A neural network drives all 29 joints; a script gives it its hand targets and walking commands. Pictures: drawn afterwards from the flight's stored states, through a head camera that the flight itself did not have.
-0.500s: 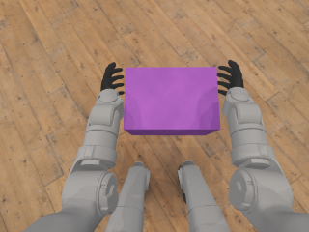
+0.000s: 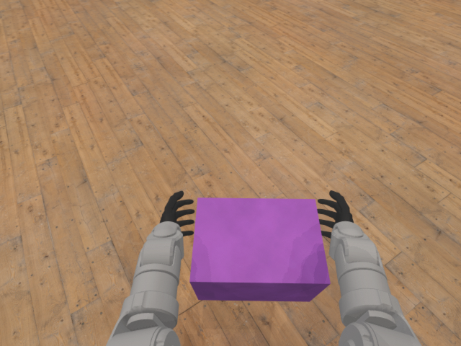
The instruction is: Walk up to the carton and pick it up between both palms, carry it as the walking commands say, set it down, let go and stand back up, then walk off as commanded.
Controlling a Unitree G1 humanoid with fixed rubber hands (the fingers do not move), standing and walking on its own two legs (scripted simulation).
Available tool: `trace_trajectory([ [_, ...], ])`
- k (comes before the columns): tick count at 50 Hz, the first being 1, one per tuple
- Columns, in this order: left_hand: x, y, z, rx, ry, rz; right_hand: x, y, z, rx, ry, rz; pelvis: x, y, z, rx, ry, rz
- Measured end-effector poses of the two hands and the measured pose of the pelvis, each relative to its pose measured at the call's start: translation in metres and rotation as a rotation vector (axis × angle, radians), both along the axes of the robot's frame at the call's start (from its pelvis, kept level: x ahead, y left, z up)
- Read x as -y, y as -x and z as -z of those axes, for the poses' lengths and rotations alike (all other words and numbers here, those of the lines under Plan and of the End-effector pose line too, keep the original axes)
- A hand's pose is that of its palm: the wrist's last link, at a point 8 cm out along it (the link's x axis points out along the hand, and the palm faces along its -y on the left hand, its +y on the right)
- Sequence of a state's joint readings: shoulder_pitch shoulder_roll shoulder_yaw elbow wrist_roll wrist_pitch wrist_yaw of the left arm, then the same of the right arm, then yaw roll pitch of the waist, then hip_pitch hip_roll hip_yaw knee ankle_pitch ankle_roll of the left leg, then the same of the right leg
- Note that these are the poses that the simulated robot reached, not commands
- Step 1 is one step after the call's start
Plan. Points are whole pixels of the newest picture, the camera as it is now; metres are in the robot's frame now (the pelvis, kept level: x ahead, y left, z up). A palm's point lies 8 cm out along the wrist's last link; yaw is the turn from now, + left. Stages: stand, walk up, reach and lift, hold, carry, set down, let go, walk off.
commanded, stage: reach and lift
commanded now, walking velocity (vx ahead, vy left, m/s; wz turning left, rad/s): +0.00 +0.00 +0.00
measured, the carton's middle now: (255, 251) +0.32 -0.02 -0.08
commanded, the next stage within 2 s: hold in 1.56 s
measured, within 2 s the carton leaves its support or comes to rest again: neither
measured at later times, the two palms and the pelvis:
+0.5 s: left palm (166, 216) +0.32 +0.14 +0.06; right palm (352, 221) +0.31 -0.18 +0.06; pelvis +0.03 -0.01 +0.02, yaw +1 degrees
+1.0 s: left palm (158, 225) +0.30 +0.15 +0.07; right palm (349, 221) +0.30 -0.17 +0.07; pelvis +0.00 +0.00 +0.02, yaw +0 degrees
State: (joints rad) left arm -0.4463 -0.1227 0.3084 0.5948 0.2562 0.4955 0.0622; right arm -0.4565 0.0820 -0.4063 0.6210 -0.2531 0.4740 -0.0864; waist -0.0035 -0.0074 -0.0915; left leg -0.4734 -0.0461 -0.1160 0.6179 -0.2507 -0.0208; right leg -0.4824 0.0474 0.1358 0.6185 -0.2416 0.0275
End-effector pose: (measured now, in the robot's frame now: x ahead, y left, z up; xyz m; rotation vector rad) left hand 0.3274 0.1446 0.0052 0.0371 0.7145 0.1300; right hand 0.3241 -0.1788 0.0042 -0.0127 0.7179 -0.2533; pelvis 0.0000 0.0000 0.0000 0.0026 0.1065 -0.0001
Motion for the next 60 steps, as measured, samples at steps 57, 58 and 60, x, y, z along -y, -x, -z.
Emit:
trace_trajectory([
  [57, -0.002, 0.027, -0.07, 0.034, -0.062, -0.103, -0.01, 0.019, -0.066, 0.023, 0.025, -0.043, -0.004, 0.001, -0.016, 0.211, 0.003, -0.016],
  [58, -0.001, 0.026, -0.071, 0.034, -0.061, -0.101, -0.009, 0.019, -0.067, 0.022, 0.025, -0.04, -0.004, 0.001, -0.016, 0.211, 0.003, -0.014],
  [60, 0.0, 0.025, -0.071, 0.034, -0.061, -0.098, -0.007, 0.019, -0.067, 0.022, 0.026, -0.037, -0.005, 0.0, -0.016, 0.21, 0.001, -0.008],
])
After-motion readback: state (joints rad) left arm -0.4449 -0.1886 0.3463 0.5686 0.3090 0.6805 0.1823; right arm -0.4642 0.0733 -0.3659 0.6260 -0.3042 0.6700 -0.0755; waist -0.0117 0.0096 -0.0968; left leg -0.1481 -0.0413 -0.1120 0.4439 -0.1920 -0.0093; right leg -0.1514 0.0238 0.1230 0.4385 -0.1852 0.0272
